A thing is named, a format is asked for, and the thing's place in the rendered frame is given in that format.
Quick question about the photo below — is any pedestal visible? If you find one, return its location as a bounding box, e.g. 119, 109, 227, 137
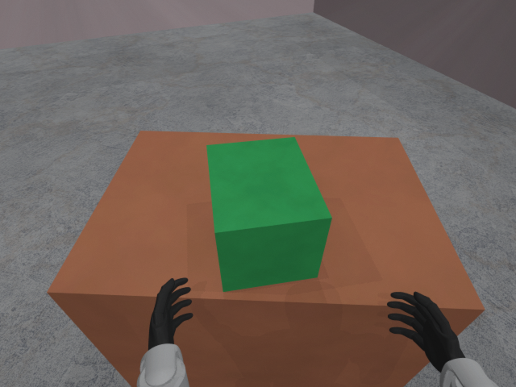
47, 131, 485, 387

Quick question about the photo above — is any robot left hand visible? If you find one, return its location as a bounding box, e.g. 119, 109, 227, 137
148, 277, 193, 350

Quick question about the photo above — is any robot left forearm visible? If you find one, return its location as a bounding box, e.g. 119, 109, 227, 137
137, 343, 189, 387

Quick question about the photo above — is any robot right hand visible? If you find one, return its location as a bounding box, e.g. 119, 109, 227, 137
387, 292, 465, 372

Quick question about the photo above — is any robot right forearm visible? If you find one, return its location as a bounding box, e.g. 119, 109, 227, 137
439, 358, 499, 387

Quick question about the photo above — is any carton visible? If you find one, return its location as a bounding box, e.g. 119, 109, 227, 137
206, 137, 332, 292

